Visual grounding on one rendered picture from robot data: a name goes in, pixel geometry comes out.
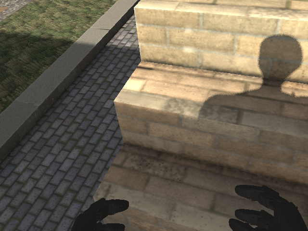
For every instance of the left robot hand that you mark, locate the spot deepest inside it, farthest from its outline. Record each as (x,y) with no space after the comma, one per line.
(88,221)

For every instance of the right robot hand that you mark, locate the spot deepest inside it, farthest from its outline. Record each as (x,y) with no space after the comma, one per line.
(286,216)

